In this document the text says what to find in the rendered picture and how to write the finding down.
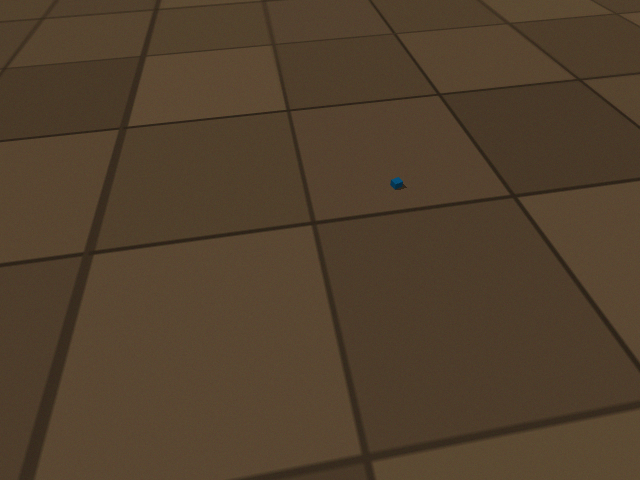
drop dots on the small box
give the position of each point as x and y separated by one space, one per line
396 183

